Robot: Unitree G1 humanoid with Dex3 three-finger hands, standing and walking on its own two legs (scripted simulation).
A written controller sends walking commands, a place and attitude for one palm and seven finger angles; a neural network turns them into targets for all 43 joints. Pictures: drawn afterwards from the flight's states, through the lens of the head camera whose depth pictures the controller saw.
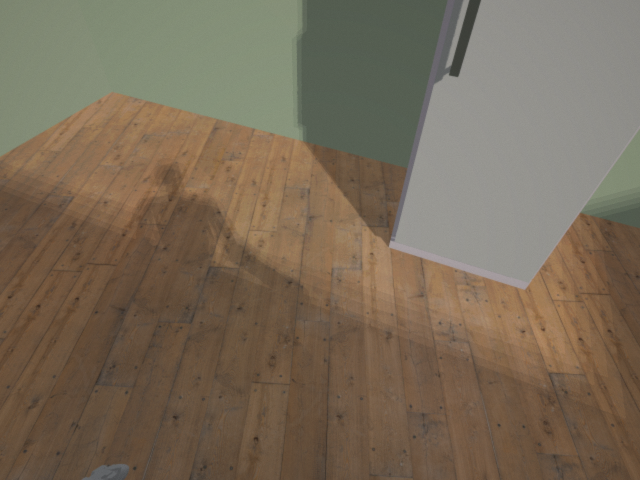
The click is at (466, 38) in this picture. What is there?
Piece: fridge door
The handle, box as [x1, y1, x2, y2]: [449, 0, 480, 76]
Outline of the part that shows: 480,0 469,0 449,75 458,75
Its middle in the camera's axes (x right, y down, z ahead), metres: +0.37 -0.61 +0.86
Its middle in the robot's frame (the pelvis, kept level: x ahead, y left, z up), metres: +1.09 -0.31 +0.28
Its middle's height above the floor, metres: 1.05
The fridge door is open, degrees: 0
